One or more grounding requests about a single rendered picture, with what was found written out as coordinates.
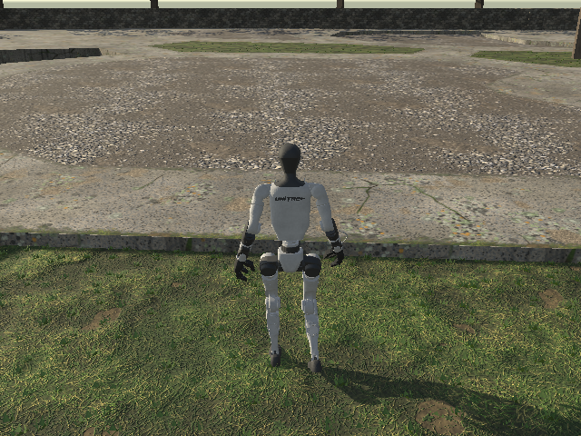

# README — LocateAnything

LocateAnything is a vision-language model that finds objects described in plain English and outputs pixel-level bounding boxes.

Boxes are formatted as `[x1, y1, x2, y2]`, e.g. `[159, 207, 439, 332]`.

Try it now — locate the right robot upper arm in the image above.
[309, 183, 334, 232]

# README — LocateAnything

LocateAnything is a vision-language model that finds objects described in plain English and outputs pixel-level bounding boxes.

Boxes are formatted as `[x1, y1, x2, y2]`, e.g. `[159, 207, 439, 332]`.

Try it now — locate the right robot hand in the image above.
[323, 249, 344, 267]

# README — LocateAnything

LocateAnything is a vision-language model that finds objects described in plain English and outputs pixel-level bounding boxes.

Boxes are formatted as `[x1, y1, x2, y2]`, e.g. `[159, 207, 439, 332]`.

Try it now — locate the robot left forearm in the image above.
[236, 220, 255, 262]

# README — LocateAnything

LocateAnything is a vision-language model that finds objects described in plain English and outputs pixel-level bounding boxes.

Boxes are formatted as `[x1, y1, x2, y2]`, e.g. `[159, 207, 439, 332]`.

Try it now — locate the humanoid robot head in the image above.
[274, 144, 305, 187]

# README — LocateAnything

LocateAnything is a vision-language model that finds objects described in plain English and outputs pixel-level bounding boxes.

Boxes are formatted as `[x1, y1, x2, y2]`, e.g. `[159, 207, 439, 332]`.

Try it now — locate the left robot upper arm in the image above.
[246, 183, 271, 234]

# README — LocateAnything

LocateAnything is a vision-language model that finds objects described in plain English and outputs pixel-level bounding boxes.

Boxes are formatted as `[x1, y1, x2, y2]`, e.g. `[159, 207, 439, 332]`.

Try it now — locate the robot right forearm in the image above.
[325, 218, 343, 253]

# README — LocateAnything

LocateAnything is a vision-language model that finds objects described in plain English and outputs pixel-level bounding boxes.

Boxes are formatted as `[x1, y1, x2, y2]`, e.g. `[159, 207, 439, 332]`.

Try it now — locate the robot right thigh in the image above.
[301, 253, 321, 314]

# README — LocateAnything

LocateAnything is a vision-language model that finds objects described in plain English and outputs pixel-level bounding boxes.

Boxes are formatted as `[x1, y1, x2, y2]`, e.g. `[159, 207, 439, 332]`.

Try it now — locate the left robot hand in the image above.
[233, 258, 255, 282]

